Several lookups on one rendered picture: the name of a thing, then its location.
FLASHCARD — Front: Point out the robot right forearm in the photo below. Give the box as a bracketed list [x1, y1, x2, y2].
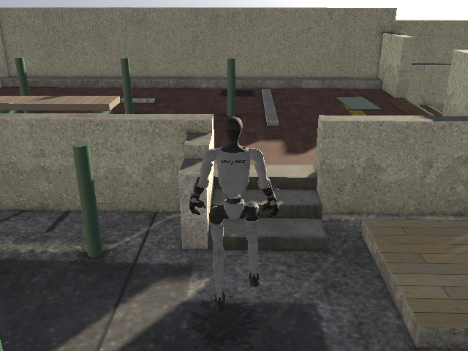
[263, 178, 277, 205]

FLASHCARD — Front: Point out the robot left shin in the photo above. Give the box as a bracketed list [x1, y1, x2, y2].
[213, 251, 224, 301]

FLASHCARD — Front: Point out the left robot upper arm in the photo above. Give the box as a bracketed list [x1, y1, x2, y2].
[197, 148, 218, 188]

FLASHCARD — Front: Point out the right robot hand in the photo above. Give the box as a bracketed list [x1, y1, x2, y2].
[262, 203, 279, 218]

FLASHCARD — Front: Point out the robot right thigh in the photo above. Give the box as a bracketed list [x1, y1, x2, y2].
[244, 203, 259, 243]

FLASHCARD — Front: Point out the right robot upper arm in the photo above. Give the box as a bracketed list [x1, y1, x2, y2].
[249, 148, 270, 189]

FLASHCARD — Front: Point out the robot left forearm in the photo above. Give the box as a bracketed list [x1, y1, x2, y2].
[190, 177, 204, 203]

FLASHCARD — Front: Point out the left robot hand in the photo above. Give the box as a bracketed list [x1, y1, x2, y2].
[189, 200, 206, 215]

